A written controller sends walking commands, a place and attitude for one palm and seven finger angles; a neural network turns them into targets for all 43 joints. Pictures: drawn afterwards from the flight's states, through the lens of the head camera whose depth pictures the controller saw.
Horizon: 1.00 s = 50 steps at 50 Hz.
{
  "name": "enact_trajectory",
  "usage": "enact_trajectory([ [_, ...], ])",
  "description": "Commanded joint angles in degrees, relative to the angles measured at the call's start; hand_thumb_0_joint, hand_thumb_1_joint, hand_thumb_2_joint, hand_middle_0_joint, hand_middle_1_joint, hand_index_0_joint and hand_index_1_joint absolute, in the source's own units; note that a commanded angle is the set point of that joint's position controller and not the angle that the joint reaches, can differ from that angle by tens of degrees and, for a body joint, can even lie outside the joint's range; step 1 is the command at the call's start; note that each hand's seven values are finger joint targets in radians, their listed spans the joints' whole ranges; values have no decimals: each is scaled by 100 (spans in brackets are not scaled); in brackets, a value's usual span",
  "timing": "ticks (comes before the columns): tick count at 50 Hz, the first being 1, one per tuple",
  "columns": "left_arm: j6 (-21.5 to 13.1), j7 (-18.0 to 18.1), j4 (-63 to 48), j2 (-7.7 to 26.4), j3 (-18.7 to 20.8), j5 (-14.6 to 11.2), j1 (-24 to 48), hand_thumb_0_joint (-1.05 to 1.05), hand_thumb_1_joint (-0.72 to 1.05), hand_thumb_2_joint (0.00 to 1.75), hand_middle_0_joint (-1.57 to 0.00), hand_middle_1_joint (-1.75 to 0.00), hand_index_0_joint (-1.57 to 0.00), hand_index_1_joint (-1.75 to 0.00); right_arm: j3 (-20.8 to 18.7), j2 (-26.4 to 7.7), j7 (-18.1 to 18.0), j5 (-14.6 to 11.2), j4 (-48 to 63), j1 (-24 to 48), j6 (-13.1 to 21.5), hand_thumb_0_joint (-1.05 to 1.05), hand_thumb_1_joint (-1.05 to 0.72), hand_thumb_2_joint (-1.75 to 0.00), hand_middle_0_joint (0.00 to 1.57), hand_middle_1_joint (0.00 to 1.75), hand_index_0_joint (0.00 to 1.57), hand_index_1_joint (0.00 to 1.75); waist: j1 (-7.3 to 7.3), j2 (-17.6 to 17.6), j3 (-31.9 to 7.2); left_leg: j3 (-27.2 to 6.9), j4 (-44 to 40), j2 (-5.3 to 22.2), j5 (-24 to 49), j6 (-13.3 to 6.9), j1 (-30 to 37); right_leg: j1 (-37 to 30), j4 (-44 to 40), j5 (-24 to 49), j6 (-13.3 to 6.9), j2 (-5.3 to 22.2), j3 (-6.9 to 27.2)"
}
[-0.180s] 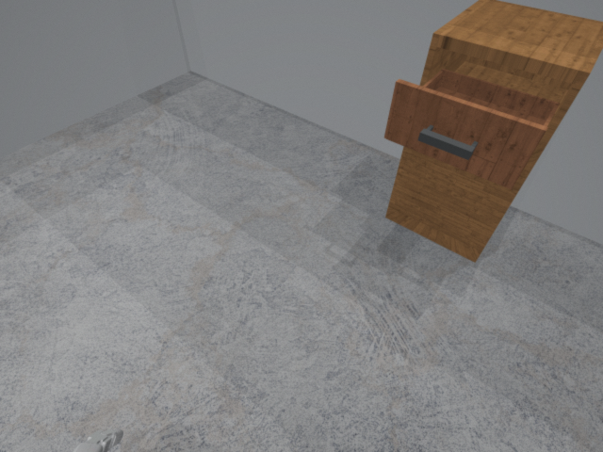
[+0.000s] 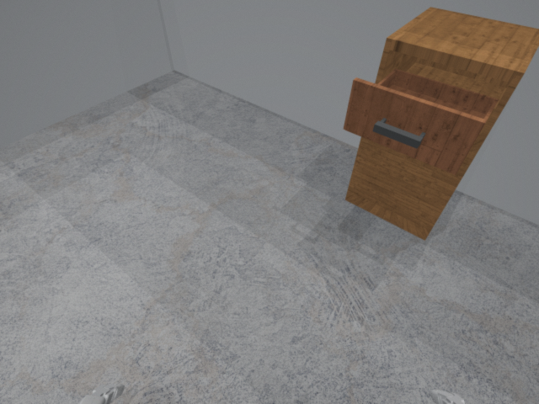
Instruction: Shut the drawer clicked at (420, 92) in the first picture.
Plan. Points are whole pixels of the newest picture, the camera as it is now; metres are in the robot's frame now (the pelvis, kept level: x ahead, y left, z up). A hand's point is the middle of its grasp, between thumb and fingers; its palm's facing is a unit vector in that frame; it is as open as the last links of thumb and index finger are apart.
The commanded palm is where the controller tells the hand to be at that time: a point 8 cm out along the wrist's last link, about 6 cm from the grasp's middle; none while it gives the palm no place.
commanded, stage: stand and wait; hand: left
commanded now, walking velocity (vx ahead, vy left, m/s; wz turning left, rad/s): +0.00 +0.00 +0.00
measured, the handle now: (399, 131) +0.88 -0.34 -0.08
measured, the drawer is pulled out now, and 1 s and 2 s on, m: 0.28 0.28 0.28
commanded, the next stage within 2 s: look at it before walking up in 0.88 s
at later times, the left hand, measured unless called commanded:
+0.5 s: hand out of the picture +0.05 +0.24 -0.15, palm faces -0.02 -0.94 -0.35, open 7.4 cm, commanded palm none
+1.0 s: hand out of the picture +0.05 +0.24 -0.15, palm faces -0.04 -0.94 -0.33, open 7.4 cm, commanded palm none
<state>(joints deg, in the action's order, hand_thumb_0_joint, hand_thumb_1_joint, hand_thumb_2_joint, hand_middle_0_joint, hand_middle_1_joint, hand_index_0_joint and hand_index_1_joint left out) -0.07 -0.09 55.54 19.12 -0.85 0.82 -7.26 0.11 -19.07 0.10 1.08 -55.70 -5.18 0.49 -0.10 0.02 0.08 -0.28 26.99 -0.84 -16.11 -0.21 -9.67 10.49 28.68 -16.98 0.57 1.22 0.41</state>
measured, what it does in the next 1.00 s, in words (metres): stands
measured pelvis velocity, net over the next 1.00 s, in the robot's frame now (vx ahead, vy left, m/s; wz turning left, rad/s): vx -0.02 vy -0.01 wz -0.01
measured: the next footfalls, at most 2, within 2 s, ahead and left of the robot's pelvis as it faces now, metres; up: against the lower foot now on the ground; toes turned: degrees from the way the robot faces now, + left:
right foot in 1.92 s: +0.09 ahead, -0.14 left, +0.00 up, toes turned -15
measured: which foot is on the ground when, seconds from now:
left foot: down 0.00-1.00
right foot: down 0.00-1.00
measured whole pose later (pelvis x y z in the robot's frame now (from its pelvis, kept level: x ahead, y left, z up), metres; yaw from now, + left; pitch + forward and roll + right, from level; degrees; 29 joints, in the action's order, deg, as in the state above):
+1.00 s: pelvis -0.02 -0.01 +0.01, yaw +0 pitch -1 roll +0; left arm -0.4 -0.3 62.1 19.2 -0.3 0.9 -8.5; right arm 0.0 -19.3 0.2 0.7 -63.7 -8.2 0.6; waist 0.2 0.0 1.7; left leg -0.2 21.3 0.4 -11.2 0.8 -8.9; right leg 9.8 22.8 -11.8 -0.2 0.0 0.4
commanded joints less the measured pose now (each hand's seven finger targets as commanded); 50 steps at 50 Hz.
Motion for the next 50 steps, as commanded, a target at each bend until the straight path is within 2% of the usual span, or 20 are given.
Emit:
enact_trajectory([
  [1, -126, 99, -338, 1246, 315, -13, 260, 0, 90, 90, -20, -30, -20, -30, -286, -1161, -96, -19, 297, 235, 138, 0, -90, -90, 20, 30, 20, 30, 33, -87, -354, -460, -427, 633, 1552, -193, 122, -133, -464, 1608, -284, 545, 493],
  [7, -135, 93, -201, 1222, 320, -21, 203, 0, 90, 90, -20, -30, -20, -30, -277, -1147, -103, -24, 160, 261, 146, 0, -90, -90, 20, 30, 20, 30, 17, 16, -405, -464, -487, 652, 1510, -175, 198, -189, -588, 1580, -279, 562, 522],
  [10, -145, 92, -130, 1226, 320, -26, 199, 0, 90, 90, -20, -30, -20, -30, -268, -1141, -102, -31, 61, 232, 139, 0, -90, -90, 20, 30, 20, 30, 23, -64, -395, -460, -531, 660, 1422, -152, 186, -237, -668, 1579, -288, 581, 555],
  [15, -141, 87, 13, 1235, 312, -32, 176, 0, 90, 90, -20, -30, -20, -30, -254, -1158, -101, -38, -83, 196, 138, 0, -90, -90, 20, 30, 20, 30, 11, 28, -283, -483, -635, 676, 1266, -142, 162, -213, -775, 1381, -284, 575, 578],
  [19, -151, 87, 99, 1245, 310, -35, 151, 0, 90, 90, -20, -30, -20, -30, -242, -1175, -100, -48, -186, 142, 140, 0, -90, -90, 20, 30, 20, 30, 8, -62, -259, -506, -692, 688, 1226, -131, 170, -237, -843, 1344, -288, 581, 603],
  [27, -137, 75, 213, 1250, 301, -29, 167, 0, 90, 90, -20, -30, -20, -30, -227, -1185, -87, -43, -341, 69, 127, 0, -90, -90, 20, 30, 20, 30, 2, -28, -35, -532, -840, 688, 853, -110, 61, -71, -1036, 752, -277, 574, 648],
  [37, -129, 65, 253, 1232, 292, -16, 161, 0, 90, 90, -20, -30, -20, -30, -227, -1171, -69, -42, -419, 6, 130, 0, -90, -90, 20, 30, 20, 30, -2, -24, 52, -561, -939, 686, 574, -113, -4, 62, -1161, 291, -259, 552, 705],
  [50, -155, 72, 295, 1197, 290, -17, 95, 0, 90, 90, -20, -30, -20, -30, -233, -1159, -80, -54, -455, -14, 159, 0, -90, -90, 20, 30, 20, 30, 4, -8, -194, -534, -884, 738, 1019, -107, 174, -117, -1052, 966, -254, 561, 653],
])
